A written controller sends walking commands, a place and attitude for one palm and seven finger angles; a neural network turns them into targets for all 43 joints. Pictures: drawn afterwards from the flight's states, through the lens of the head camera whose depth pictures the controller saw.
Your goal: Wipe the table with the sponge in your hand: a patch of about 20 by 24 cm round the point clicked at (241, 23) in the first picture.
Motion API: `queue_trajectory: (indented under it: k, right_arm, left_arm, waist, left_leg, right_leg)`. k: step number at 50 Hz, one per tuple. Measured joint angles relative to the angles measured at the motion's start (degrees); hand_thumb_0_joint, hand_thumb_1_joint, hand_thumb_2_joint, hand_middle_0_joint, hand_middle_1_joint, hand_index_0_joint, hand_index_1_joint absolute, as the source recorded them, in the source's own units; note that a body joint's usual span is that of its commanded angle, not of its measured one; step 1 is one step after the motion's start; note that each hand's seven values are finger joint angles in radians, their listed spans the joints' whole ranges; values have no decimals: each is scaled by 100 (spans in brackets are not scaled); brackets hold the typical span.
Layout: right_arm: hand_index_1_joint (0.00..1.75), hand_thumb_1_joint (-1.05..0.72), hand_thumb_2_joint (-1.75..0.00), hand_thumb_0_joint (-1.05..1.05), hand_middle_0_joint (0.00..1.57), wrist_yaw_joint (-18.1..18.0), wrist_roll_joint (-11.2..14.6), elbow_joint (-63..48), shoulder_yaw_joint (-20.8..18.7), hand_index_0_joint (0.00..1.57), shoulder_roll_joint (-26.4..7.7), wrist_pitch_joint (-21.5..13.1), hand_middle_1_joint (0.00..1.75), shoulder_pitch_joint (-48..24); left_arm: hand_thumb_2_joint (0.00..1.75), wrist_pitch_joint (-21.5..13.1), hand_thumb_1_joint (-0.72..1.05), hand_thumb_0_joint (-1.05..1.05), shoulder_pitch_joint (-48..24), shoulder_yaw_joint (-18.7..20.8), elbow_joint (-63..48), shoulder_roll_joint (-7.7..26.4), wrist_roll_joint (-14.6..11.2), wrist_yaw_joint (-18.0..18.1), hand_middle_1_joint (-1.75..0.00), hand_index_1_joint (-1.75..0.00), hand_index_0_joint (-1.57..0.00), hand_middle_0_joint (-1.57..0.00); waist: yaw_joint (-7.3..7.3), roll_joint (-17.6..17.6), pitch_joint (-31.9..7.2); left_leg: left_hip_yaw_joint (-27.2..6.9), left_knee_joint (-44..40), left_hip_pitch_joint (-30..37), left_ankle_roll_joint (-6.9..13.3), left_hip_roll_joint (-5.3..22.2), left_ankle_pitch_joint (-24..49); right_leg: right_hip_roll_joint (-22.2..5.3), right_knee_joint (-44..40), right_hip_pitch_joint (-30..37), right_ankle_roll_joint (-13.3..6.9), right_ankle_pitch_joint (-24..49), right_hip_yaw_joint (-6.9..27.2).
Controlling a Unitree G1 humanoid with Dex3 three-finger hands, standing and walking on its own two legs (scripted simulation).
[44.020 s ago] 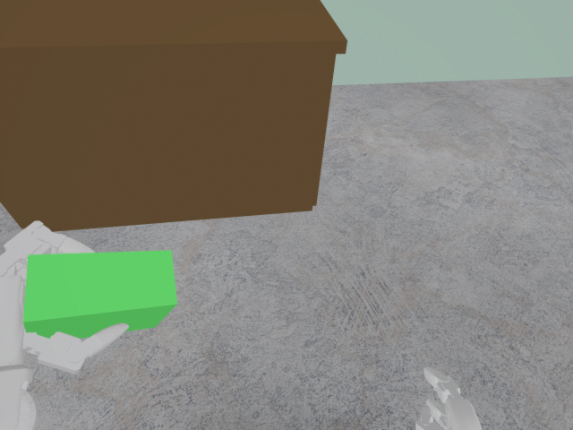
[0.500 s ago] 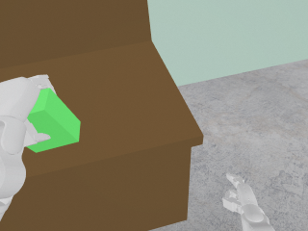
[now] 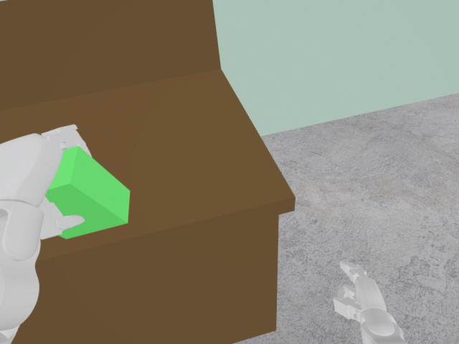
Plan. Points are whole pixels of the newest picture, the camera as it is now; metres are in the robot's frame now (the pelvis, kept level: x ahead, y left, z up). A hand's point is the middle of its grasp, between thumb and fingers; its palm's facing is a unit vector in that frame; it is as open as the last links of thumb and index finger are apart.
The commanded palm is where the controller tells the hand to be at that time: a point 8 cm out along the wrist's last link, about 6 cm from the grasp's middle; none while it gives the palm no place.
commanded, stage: bring the sponge back beside the body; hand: left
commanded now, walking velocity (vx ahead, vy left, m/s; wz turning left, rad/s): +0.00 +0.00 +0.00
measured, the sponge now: (81, 203) +0.22 +0.28 +0.19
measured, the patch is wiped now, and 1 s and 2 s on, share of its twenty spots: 1.00 1.00 1.00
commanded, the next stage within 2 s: step back with the hand held close in 0.24 s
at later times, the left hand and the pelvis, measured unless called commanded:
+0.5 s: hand (87, 172) +0.23 +0.24 +0.25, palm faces +0.44 -0.68 -0.59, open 10.2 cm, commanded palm +0.15 +0.29 +0.29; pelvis +0.00 +0.00 +0.00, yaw +2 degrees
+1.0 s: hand (32, 205) +0.15 +0.24 +0.27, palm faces +0.51 -0.77 -0.39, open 10.2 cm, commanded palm +0.09 +0.30 +0.29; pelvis -0.06 +0.02 -0.02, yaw +2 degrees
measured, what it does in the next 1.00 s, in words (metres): shifts its weight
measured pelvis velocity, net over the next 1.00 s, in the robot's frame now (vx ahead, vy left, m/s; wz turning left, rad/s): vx -0.06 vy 0.02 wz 0.03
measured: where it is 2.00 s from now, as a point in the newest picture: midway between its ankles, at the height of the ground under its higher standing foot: outside the picture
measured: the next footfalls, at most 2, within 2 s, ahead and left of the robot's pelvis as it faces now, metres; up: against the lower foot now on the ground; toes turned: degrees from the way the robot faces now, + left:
right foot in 1.52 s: -0.16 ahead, -0.09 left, +0.00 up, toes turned +3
left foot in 1.72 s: -0.16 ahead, +0.17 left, +0.00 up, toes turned +2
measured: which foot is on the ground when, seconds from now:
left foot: down 0.00-1.00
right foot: down 0.00-1.00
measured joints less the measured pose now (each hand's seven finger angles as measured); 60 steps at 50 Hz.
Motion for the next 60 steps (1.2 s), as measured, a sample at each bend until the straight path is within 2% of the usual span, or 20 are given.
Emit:
queue_trajectory:
  k: [9,19,20,21,22,23,24,25,26,28,31,34,39,44,48,53,57,60]
  right_arm:
    - [30,-90,-90,2,20,10,-10,14,12,20,25,-45,30,-7]
    - [30,-90,-90,2,20,32,6,37,-17,20,-14,-26,30,-20]
    - [29,-90,-90,2,20,75,26,-118,-64,20,-20,-14,30,50]
    - [29,-90,-90,2,20,127,8,-275,-72,20,-9,-69,30,139]
    - [29,-90,-90,2,20,172,-5,-414,-60,20,31,-121,30,222]
    - [29,-90,-90,2,20,200,-20,-531,-45,20,89,-162,30,308]
    - [30,-90,-90,2,20,210,-42,-616,-28,20,143,-190,30,396]
    - [30,-90,-90,1,20,214,-67,-663,-18,20,179,-216,30,479]
    - [30,-90,-90,1,20,202,-94,-643,-30,20,219,-233,30,548]
    - [30,-90,-90,1,20,172,-133,-558,-103,20,258,-209,30,718]
    - [30,-90,-90,1,20,136,-162,-346,-275,20,247,-139,30,968]
    - [30,-90,-90,1,20,124,-167,-106,-426,20,207,-71,30,1152]
    - [29,-90,-90,2,20,120,-135,99,-543,20,145,-69,30,1270]
    - [29,-90,-90,2,20,99,-165,97,-531,20,158,-210,30,1267]
    - [29,-90,-90,2,20,55,-208,73,-499,20,223,-349,30,1272]
    - [29,-90,-90,2,20,39,-210,65,-465,20,318,-484,30,1244]
    - [30,-90,-90,1,20,67,-173,37,-416,20,380,-542,30,1169]
    - [30,-90,-90,1,20,105,-178,71,-365,20,383,-522,30,1037]
  left_arm:
    - [105,69,-52,0,-110,39,175,-66,18,78,-132,-133,-73,-72]
    - [105,98,-52,0,-108,-50,93,-126,63,128,-132,-133,-73,-72]
    - [105,-145,-52,0,-167,216,190,-302,-783,280,-132,-133,-73,-72]
    - [105,-566,-52,0,-154,564,310,-481,-1748,450,-132,-133,-73,-72]
    - [105,-994,-52,0,-49,868,375,-607,-2517,615,-132,-133,-73,-72]
    - [105,-1364,-52,0,111,1112,322,-705,-3070,765,-132,-133,-73,-72]
    - [105,-1686,-52,0,301,1307,162,-795,-3458,905,-132,-133,-73,-72]
    - [105,-1986,-52,0,496,1469,-69,-879,-3741,1031,-132,-133,-73,-72]
    - [105,-2296,-52,-1,669,1590,-289,-969,-3946,1150,-132,-133,-73,-72]
    - [105,-2813,-52,-1,955,1743,-656,-1157,-4196,1337,-132,-133,-73,-72]
    - [105,-3344,-52,-1,1095,1953,-918,-1244,-4333,1496,-132,-133,-73,-72]
    - [105,-3680,-52,-1,969,2208,-779,-1194,-4353,1575,-132,-133,-73,-72]
    - [105,-3890,-52,-1,869,2524,-361,-1145,-4330,1676,-132,-133,-73,-72]
    - [105,-3999,-52,-1,1241,2474,-540,-1232,-4295,1721,-132,-134,-73,-72]
    - [105,-4175,-52,-1,1336,2401,-793,-1197,-4223,1732,-132,-133,-73,-72]
    - [105,-4348,-53,-1,887,2492,-607,-1205,-4178,1802,-132,-133,-74,-72]
    - [105,-4298,-53,-1,448,2478,-238,-1360,-4179,1844,-132,-133,-74,-72]
    - [105,-4194,-53,-1,272,2326,-153,-1512,-4163,1851,-132,-133,-73,-72]
  waist:
    - [-49,-23,-3]
    - [-35,1,-8]
    - [-86,31,-11]
    - [-155,22,-71]
    - [-256,-34,-149]
    - [-371,-121,-208]
    - [-489,-214,-239]
    - [-600,-295,-248]
    - [-698,-409,-225]
    - [-845,-580,-210]
    - [-977,-709,-198]
    - [-1046,-717,-179]
    - [-1211,-607,-193]
    - [-1323,-599,-212]
    - [-1249,-624,-216]
    - [-1069,-566,-236]
    - [-982,-523,-265]
    - [-971,-540,-281]
  left_leg:
    - [6,-37,31,-6,7,24]
    - [8,-76,75,7,-9,27]
    - [-61,-2,-14,29,-4,-12]
    - [-137,129,-204,76,-7,-112]
    - [-216,290,-434,135,-26,-270]
    - [-272,442,-633,187,-40,-340]
    - [-286,517,-745,219,-31,-236]
    - [-292,494,-788,183,1,-166]
    - [-279,503,-839,100,-9,-203]
    - [-250,539,-935,28,-46,-254]
    - [-239,623,-1079,40,-81,-269]
    - [-253,750,-1208,48,-66,-283]
    - [-281,985,-1484,45,2,-271]
    - [-252,1096,-1738,90,-7,-161]
    - [-265,1161,-1919,130,-23,-56]
    - [-303,1223,-2032,149,0,57]
    - [-286,1301,-2075,165,22,21]
    - [-263,1515,-2215,153,14,-442]
  right_leg:
    - [9,-28,24,-9,24,9]
    - [-6,-60,68,5,22,16]
    - [-1,-105,58,14,38,-48]
    - [7,-131,-47,17,61,-109]
    - [13,-120,-204,14,76,-156]
    - [20,-84,-362,7,76,-190]
    - [36,-26,-498,0,61,-214]
    - [61,59,-619,-5,29,-230]
    - [45,148,-712,-1,-11,-219]
    - [4,235,-834,32,-53,-190]
    - [-32,335,-983,72,-74,-181]
    - [-16,383,-1073,74,-57,-199]
    - [52,376,-1240,64,91,-233]
    - [42,401,-1459,100,253,-211]
    - [19,391,-1592,142,370,-236]
    - [20,445,-1664,179,190,-306]
    - [5,441,-1656,175,229,-343]
    - [-65,405,-1701,153,339,-413]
